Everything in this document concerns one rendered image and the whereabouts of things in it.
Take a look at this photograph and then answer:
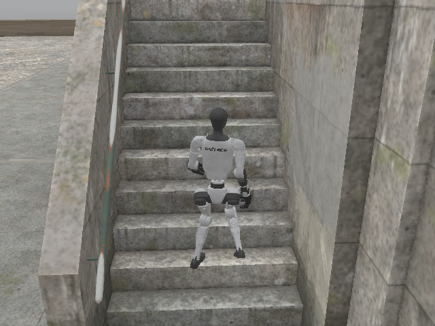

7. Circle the stairs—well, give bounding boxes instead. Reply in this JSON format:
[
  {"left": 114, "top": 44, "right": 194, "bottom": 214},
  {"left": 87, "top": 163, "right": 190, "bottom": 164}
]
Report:
[{"left": 107, "top": 0, "right": 303, "bottom": 326}]

